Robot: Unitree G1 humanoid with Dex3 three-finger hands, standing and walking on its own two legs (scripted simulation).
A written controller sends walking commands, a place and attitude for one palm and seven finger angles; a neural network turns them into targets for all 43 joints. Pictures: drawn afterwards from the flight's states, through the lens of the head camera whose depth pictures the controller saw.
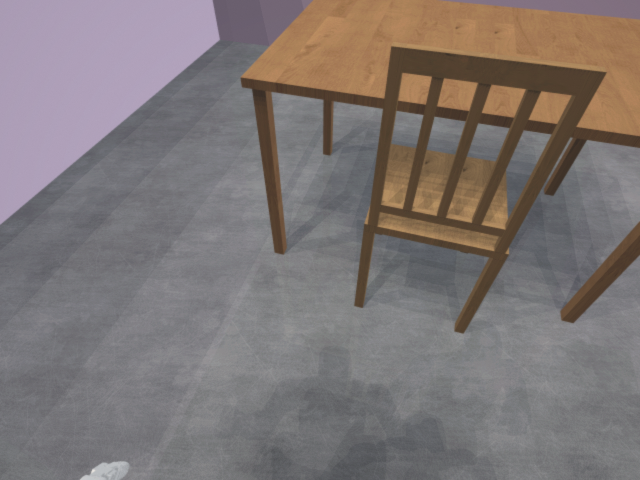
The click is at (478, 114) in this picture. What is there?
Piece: chair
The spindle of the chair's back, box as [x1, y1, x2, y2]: [437, 83, 490, 217]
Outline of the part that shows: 489,84 477,84 437,211 437,215 445,217 490,87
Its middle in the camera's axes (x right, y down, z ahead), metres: +0.32 -0.18 +0.88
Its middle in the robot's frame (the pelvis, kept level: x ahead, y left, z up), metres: +0.80 -0.28 -0.06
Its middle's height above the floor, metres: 0.71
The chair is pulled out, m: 0.00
